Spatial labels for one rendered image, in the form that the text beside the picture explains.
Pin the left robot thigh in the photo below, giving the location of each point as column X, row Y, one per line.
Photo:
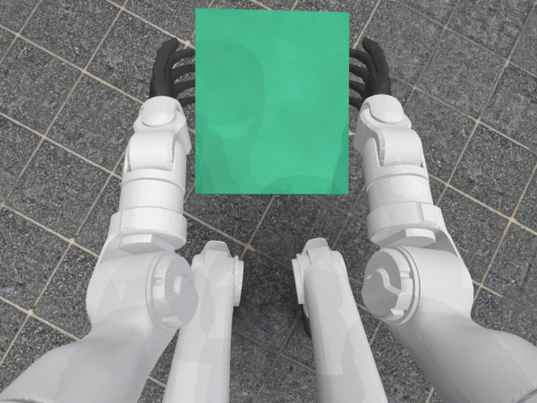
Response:
column 200, row 369

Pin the robot left forearm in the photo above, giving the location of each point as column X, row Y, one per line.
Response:
column 150, row 214

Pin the left robot hand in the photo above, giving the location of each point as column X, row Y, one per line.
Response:
column 163, row 78

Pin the robot left shin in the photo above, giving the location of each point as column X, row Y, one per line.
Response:
column 211, row 245

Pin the right robot hand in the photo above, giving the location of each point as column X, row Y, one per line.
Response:
column 375, row 77

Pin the robot right forearm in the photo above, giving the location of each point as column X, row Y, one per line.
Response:
column 396, row 179

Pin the carton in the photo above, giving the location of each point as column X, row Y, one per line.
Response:
column 272, row 102

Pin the left robot upper arm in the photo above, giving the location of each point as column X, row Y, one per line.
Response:
column 135, row 304

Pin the right robot upper arm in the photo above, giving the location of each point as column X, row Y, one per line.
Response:
column 425, row 297

